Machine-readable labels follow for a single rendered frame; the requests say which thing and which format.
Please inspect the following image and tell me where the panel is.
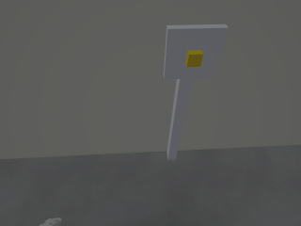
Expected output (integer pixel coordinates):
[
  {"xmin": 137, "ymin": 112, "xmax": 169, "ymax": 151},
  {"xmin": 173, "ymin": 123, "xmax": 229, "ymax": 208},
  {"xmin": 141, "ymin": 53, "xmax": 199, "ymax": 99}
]
[{"xmin": 164, "ymin": 24, "xmax": 229, "ymax": 160}]

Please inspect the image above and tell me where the button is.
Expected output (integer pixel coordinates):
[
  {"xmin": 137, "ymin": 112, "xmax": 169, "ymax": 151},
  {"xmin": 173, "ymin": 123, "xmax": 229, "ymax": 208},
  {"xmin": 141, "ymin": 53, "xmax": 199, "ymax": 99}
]
[{"xmin": 185, "ymin": 50, "xmax": 203, "ymax": 67}]

